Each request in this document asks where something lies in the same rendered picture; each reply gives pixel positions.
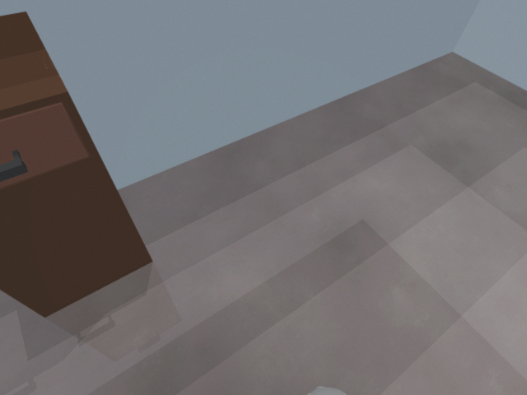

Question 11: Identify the cabinet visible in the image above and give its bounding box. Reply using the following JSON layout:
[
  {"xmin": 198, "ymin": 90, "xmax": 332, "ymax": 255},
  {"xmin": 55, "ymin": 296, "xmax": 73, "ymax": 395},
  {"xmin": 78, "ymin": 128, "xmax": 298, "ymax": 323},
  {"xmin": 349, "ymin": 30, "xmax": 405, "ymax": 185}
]
[{"xmin": 0, "ymin": 12, "xmax": 153, "ymax": 318}]

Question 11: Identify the handle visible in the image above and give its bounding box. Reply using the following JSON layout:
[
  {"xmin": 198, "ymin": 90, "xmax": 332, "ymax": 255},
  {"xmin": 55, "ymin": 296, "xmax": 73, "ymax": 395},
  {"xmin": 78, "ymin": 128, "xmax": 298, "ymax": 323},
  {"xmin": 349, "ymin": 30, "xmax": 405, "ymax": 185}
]
[{"xmin": 0, "ymin": 150, "xmax": 28, "ymax": 182}]

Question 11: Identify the drawer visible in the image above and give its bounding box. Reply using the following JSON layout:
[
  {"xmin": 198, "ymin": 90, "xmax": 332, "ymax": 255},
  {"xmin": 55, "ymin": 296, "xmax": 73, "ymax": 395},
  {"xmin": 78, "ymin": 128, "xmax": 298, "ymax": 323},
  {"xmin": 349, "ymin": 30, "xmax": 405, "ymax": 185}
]
[{"xmin": 0, "ymin": 102, "xmax": 88, "ymax": 188}]

